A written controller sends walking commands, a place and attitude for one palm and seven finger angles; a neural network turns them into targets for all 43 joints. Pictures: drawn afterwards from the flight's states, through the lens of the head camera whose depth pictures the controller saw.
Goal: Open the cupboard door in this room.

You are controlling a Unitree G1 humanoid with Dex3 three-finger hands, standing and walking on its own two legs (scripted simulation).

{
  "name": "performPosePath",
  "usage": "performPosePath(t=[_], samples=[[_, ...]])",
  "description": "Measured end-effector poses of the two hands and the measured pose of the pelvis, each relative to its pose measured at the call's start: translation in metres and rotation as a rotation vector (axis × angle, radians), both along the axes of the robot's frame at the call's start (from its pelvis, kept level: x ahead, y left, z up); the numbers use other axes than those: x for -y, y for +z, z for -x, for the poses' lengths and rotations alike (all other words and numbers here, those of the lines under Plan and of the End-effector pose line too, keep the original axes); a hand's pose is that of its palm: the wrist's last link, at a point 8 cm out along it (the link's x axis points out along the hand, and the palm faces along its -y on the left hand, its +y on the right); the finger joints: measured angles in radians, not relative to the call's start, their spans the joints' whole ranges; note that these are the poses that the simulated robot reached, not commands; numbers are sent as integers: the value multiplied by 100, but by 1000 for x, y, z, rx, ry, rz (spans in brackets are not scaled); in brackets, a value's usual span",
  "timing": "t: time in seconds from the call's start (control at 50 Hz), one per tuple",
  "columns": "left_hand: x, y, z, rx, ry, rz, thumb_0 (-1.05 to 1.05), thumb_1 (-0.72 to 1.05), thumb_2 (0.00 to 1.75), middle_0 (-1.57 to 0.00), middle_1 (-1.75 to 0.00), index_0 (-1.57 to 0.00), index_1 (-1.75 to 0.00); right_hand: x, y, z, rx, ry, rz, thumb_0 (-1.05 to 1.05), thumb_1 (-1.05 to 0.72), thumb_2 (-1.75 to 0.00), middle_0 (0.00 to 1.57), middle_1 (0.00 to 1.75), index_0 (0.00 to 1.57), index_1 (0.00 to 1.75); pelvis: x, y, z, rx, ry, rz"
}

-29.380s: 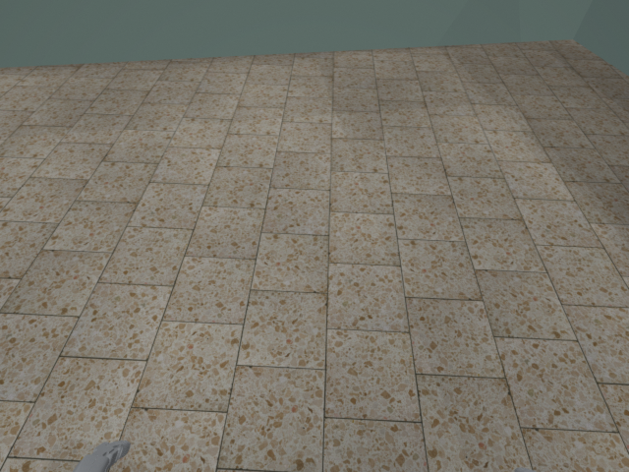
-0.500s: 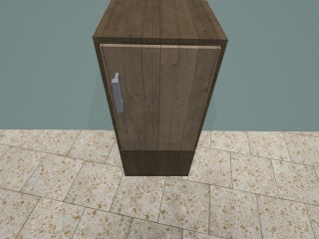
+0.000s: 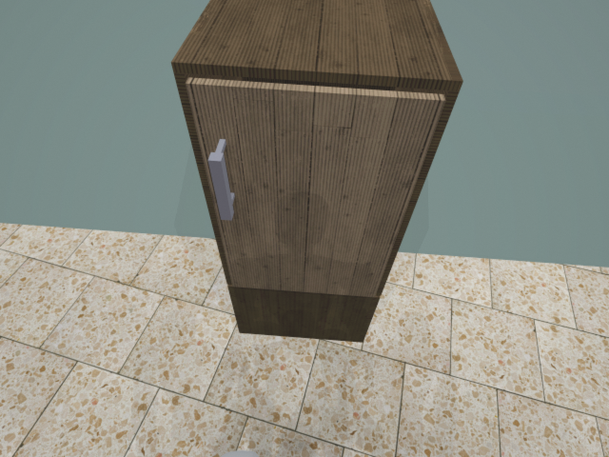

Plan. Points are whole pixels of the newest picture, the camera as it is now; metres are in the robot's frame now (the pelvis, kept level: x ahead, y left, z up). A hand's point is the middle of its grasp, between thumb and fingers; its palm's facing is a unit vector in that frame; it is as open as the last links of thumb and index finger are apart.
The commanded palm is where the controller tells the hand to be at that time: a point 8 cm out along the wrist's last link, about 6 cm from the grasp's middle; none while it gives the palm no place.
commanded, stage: come to a stop and stand still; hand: left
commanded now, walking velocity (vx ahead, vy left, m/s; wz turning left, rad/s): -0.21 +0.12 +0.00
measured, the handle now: (224, 181) +0.54 +0.20 +0.01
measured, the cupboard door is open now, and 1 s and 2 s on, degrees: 0 0 0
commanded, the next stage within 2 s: look again from close up in 0.88 s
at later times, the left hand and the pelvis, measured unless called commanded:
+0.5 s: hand out of the picture +0.07 +0.15 -0.16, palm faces +0.03 -0.96 -0.28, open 7.3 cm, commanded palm none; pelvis +0.00 -0.04 -0.01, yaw -2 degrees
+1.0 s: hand out of the picture -0.02 +0.10 -0.17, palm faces +0.04 -0.99 -0.17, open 7.3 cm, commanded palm none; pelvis -0.02 -0.06 +0.01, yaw -1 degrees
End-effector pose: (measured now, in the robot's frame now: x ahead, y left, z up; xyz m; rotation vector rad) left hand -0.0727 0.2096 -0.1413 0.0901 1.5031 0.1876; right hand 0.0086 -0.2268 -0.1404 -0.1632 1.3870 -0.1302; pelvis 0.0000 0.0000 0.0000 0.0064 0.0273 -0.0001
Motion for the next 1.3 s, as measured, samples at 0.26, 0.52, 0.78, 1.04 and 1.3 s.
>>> performPosePath(t=[0.26, 0.52, 0.78, 1.04, 1.3], samples=[[-10, -7, -67, 9, -24, -9, 0, 91, 90, -20, -30, -20, -30, -19, 13, -114, 249, 27, 13, 0, -91, -90, 20, 30, 20, 29, -6, 1, -28, 32, -37, 1], [20, 13, -132, 298, -113, -115, 0, 91, 90, -20, -30, -20, -30, 46, -16, -62, 189, -39, -38, 0, -91, -90, 20, 30, 20, 29, 46, -10, 2, 33, -26, -18], [49, -2, -88, 214, -66, -25, 0, 93, 90, -20, -30, -20, -30, 68, 2, 30, -15, -68, 28, 1, -91, -90, 19, 30, 20, 29, 66, 0, 10, 16, -3, 18], [58, 1, -33, 108, -66, -1, 0, 92, 90, -20, -30, -20, -30, 40, -3, 46, -5, -46, -28, 2, -92, -90, 20, 30, 20, 29, 56, 4, 26, 46, -16, 26], [29, 11, -40, 104, -82, -45, 0, 91, 90, -20, -30, -20, -30, 10, -9, 67, -27, -51, -86, 1, -91, -90, 19, 30, 20, 29, 39, 5, 22, 35, -22, -2]])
